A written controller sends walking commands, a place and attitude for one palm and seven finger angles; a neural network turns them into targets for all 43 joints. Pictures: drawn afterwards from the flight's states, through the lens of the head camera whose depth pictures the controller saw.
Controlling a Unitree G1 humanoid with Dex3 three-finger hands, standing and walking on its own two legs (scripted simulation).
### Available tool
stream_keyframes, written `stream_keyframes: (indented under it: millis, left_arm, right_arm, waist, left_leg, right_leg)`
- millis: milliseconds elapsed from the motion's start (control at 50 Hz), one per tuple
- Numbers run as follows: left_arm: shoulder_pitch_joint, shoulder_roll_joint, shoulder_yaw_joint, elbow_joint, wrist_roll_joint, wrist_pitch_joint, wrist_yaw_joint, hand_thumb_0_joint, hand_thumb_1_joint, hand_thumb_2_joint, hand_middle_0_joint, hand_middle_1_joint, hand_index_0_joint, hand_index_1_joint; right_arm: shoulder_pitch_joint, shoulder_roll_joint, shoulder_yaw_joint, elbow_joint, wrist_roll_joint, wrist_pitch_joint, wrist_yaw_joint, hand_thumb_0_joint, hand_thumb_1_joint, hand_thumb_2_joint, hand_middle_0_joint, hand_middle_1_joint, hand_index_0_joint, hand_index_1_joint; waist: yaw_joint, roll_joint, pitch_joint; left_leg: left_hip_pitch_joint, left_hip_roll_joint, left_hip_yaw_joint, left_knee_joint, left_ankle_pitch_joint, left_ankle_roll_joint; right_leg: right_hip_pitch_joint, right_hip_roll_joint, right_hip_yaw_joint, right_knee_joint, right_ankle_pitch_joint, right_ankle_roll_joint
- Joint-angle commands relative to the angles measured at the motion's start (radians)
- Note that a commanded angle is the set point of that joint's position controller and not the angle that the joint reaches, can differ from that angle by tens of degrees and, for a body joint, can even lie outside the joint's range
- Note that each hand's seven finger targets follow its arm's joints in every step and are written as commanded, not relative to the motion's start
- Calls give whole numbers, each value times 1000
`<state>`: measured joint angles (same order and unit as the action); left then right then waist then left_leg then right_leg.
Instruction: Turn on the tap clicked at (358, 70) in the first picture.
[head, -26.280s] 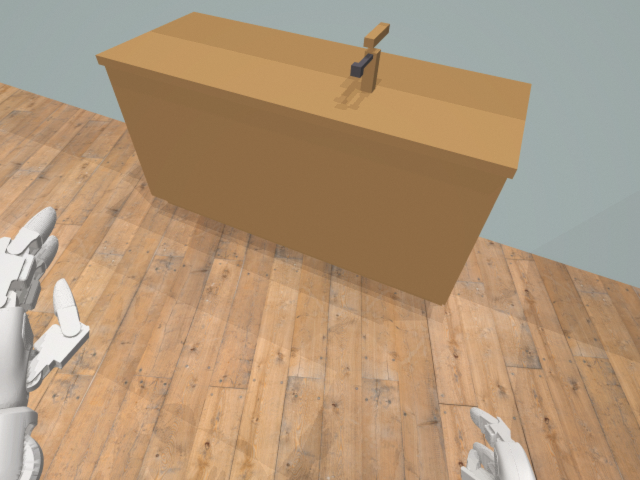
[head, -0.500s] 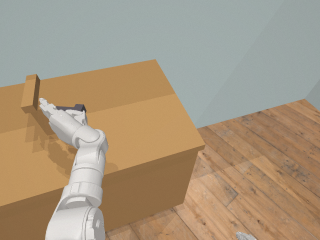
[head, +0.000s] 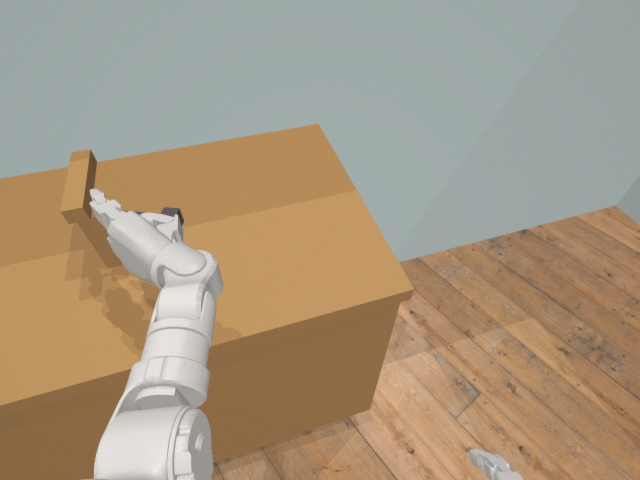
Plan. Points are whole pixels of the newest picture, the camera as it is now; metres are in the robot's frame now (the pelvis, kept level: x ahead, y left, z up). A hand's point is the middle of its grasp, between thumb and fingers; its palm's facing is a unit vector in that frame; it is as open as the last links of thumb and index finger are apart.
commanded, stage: lift the hand up off the lever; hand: left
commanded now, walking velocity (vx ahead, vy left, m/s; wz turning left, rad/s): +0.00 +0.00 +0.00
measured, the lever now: (171, 220) +0.47 +0.25 +0.06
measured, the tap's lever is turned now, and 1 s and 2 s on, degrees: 67 67 67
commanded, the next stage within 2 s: draw the hand back beside the body in 0.66 s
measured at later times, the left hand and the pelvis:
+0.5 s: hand (179, 215) +0.41 +0.20 +0.13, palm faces +0.81 -0.58 -0.09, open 7.8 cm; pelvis +0.01 +0.00 +0.00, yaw +0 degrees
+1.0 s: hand (193, 228) +0.37 +0.17 +0.14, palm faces +0.42 -0.91 -0.07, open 7.8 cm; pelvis +0.01 -0.01 +0.01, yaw -3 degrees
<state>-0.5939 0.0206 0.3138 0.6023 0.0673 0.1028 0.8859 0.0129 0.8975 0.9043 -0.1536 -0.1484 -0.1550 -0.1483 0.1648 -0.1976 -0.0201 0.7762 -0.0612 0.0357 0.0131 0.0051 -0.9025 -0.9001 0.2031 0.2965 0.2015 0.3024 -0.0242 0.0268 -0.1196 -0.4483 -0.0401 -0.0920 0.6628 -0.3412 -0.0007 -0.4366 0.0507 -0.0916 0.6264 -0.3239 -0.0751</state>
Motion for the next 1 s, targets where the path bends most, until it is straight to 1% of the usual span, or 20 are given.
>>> stream_keyframes:
  millis: [0, 80, 100, 140, 200, 360, 400, 540, 600, 680, 700, 740, 760, 780, 800, 860, 900, 940, 960, 980]
  left_arm:
    - [-453, 174, -16, -225, 47, -58, 7, 0, 900, 900, -150, -150, -150, -150]
    - [-400, 116, -57, -248, 32, -36, -1, 0, 900, 900, -150, -150, -150, -150]
    - [-359, 157, -17, -241, 29, -27, -3, 0, 900, 900, -150, -150, -150, -150]
    - [-374, 107, -60, -266, 19, -15, -6, 0, 900, 900, -150, -150, -150, -150]
    - [-395, 155, -29, -300, 23, -8, -4, 0, 900, 900, -150, -150, -150, -150]
    - [-384, 79, -107, -366, 24, 23, -9, 0, 900, 900, -150, -150, -150, -150]
    - [-373, 137, -53, -343, 17, 36, -7, 0, 900, 900, -150, -150, -150, -150]
    - [-385, 84, -98, -352, 18, 51, -10, 0, 900, 900, -150, -150, -150, -150]
    - [-348, 137, -52, -362, 21, 52, -11, 0, 900, 900, -150, -150, -150, -150]
    - [-358, 113, -73, -365, 15, 60, -16, 0, 900, 900, -150, -150, -150, -150]
    - [-362, 163, -36, -374, 17, 56, -17, 0, 900, 900, -150, -150, -150, -150]
    - [-397, 90, -106, -384, 23, 54, -20, 0, 900, 900, -150, -150, -150, -150]
    - [-319, 88, -271, -449, 63, 44, -174, 0, 900, 900, -151, -153, -151, -153]
    - [-299, 193, -171, -488, 42, 28, -240, 0, 900, 900, -152, -156, -152, -156]
    - [-247, 225, -162, -545, 25, 18, -300, 0, 900, 900, -153, -159, -153, -159]
    - [-44, 254, -158, -613, -68, -22, -489, 0, 900, 900, -156, -168, -156, -168]
    - [102, 332, -25, -606, -146, -8, -532, 0, 900, 900, -158, -174, -158, -174]
    - [166, 316, -13, -688, -178, 14, -515, 0, 900, 900, -160, -180, -160, -180]
    - [304, 500, -6, -589, -126, -34, -603, 0, 900, 900, -161, -183, -161, -183]
    - [301, 495, 5, -624, -147, -71, -648, 0, 900, 900, -162, -186, -162, -186]
  right_arm:
    - [-63, -124, -42, -114, 1, -43, -11, 0, -900, -900, 200, 300, 200, 300]
    - [-55, -121, -42, -132, 4, -40, -2, 0, -900, -900, 200, 300, 200, 300]
    - [-56, -127, -48, -128, 5, -35, -6, 0, -900, -900, 200, 300, 200, 300]
    - [-62, -120, -43, -136, 9, -36, -2, 0, -900, -900, 200, 300, 200, 300]
    - [-74, -126, -45, -129, 9, -37, -9, 0, -900, -900, 200, 300, 200, 300]
    - [-105, -115, -41, -132, 10, -47, -4, 0, -900, -900, 200, 300, 200, 300]
    - [-105, -120, -42, -124, 11, -45, -12, 0, -900, -900, 200, 300, 200, 300]
    - [-120, -109, -33, -132, 14, -47, -10, 0, -900, -900, 200, 300, 200, 300]
    - [-116, -114, -38, -131, 14, -40, -14, 0, -900, -900, 200, 300, 200, 300]
    - [-131, -107, -31, -140, 19, -38, -16, 0, -900, -900, 200, 300, 200, 300]
    - [-130, -114, -35, -134, 20, -36, -21, 0, -900, -900, 200, 300, 200, 300]
    - [-134, -105, -31, -133, 19, -45, -16, 0, -900, -900, 200, 300, 200, 300]
    - [-97, -132, -32, -153, 24, -20, -37, 0, -900, -900, 200, 300, 200, 300]
    - [-90, -134, -39, -177, 38, -12, -55, 0, -900, -900, 200, 300, 200, 300]
    - [-90, -135, -34, -193, 42, -1, -71, 0, -900, -900, 200, 300, 200, 300]
    - [-91, -125, -16, -240, 69, 14, -92, 0, -900, -900, 200, 300, 200, 300]
    - [-114, -121, -7, -260, 85, 21, -104, 0, -900, -900, 200, 300, 200, 300]
    - [-154, -109, 6, -290, 98, 15, -104, 0, -900, -900, 200, 300, 200, 300]
    - [-70, -128, -2, -249, 79, 7, -81, 0, -900, -900, 200, 300, 200, 300]
    - [-84, -125, -4, -271, 90, 1, -72, 0, -900, -900, 200, 300, 200, 300]
  waist:
    - [4, -8, -285]
    - [2, -42, -310]
    - [18, -39, -300]
    - [9, -57, -284]
    - [18, -43, -272]
    - [13, -38, -261]
    - [27, -49, -243]
    - [20, -69, -255]
    - [36, -45, -281]
    - [25, -75, -262]
    - [33, -62, -267]
    - [16, -40, -254]
    - [-28, -104, -242]
    - [-6, -81, -274]
    - [16, -27, -291]
    - [34, -76, -261]
    - [87, -62, -220]
    - [99, -93, -183]
    - [34, -120, -94]
    - [53, -113, -84]
  left_leg:
    - [71, 6, 46, -60, 247, 5]
    - [95, 9, 53, -52, 331, 2]
    - [95, 10, 48, -61, 339, -1]
    - [101, 11, 53, -66, 340, 1]
    - [106, 11, 50, -76, 327, 2]
    - [136, 13, 54, -80, 349, -5]
    - [125, 9, 50, -93, 321, -2]
    - [137, 9, 56, -95, 327, 1]
    - [141, 8, 55, -91, 360, -3]
    - [118, 7, 61, -90, 323, 6]
    - [124, 7, 56, -95, 323, 6]
    - [139, 8, 59, -90, 319, 5]
    - [175, 6, 70, -91, 341, 24]
    - [195, 6, 74, -97, 360, 34]
    - [220, 2, 72, -109, 382, 36]
    - [227, 8, 69, -134, 379, 38]
    - [200, 6, 70, -164, 345, 33]
    - [193, 8, 77, -185, 309, 32]
    - [201, 30, 70, -222, 260, 31]
    - [196, 23, 77, -236, 258, 37]
  right_leg:
    - [189, -54, 50, -93, 234, 44]
    - [232, -61, 44, -78, 365, 51]
    - [238, -56, 42, -82, 357, 46]
    - [239, -61, 39, -88, 367, 51]
    - [240, -57, 43, -99, 342, 48]
    - [243, -60, 38, -102, 347, 45]
    - [250, -59, 41, -116, 321, 47]
    - [261, -70, 46, -119, 359, 55]
    - [287, -71, 47, -108, 413, 55]
    - [290, -86, 60, -117, 424, 68]
    - [292, -80, 60, -119, 402, 63]
    - [259, -77, 53, -118, 371, 59]
    - [271, -71, 85, -93, 460, 53]
    - [308, -71, 95, -105, 512, 50]
    - [342, -64, 101, -104, 528, 46]
    - [401, -68, 115, -116, 624, 62]
    - [448, -66, 119, -145, 600, 64]
    - [455, -71, 125, -171, 555, 76]
    - [455, -90, 131, -188, 549, 91]
    - [465, -86, 133, -198, 530, 88]
